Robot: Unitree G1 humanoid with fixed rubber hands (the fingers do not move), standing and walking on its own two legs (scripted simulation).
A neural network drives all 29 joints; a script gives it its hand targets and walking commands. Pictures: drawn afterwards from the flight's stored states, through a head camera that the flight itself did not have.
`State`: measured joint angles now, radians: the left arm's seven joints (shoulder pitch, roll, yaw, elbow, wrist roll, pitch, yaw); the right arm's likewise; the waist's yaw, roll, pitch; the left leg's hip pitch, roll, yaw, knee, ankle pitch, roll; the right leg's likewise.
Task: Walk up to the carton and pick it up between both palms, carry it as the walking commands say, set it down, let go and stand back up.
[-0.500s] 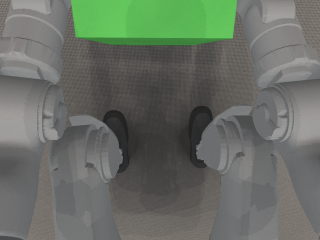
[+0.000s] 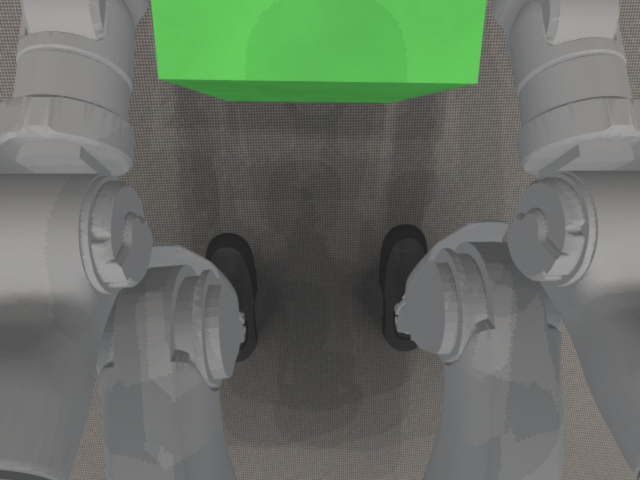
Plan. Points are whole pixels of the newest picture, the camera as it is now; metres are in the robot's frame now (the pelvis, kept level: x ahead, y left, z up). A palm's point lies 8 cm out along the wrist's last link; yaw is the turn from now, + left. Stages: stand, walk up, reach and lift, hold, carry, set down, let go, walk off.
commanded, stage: reach and lift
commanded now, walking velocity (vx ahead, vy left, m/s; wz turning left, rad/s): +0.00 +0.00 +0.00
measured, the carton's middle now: out of the picture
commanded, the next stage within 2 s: none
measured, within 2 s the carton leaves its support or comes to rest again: leaves its support in 0.22 s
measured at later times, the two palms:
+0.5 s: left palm out of the picture +0.58 +0.13 -0.08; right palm out of the picture +0.56 -0.18 -0.09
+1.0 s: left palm out of the picture +0.57 +0.13 -0.03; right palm out of the picture +0.55 -0.18 -0.04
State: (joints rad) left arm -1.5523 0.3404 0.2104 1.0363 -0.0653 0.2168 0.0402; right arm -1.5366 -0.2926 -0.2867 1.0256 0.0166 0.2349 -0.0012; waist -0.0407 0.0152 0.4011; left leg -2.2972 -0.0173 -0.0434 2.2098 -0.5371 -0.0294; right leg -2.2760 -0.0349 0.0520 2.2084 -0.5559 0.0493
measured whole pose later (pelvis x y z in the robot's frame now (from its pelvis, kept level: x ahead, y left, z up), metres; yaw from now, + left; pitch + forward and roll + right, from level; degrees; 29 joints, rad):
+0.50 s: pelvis +0.01 -0.01 +0.03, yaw +0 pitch +43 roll +0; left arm -1.43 0.22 0.35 0.90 0.09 0.30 0.07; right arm -1.39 -0.20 -0.34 0.84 -0.06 0.32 -0.10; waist -0.03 0.02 0.17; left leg -2.28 0.00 -0.05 2.09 -0.55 -0.05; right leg -2.28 -0.01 0.05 2.09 -0.55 0.04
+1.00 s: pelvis +0.01 +0.00 +0.07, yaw +0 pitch +47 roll +0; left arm -1.32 0.15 0.39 0.74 0.12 0.37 0.06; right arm -1.28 -0.12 -0.43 0.67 -0.13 0.40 -0.05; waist -0.03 0.02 0.04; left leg -2.24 -0.01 -0.04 1.96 -0.53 -0.04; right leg -2.24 -0.01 0.05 1.96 -0.53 0.05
